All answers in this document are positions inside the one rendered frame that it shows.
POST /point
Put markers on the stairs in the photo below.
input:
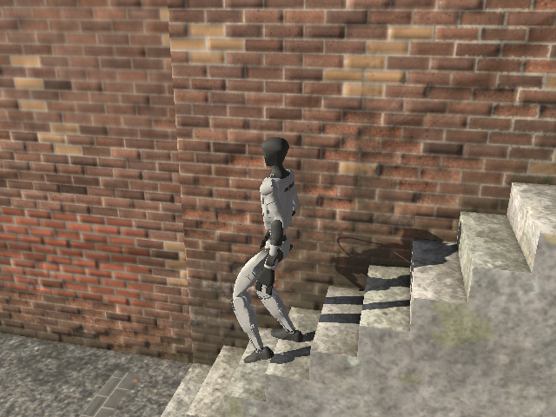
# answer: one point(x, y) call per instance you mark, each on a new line
point(468, 330)

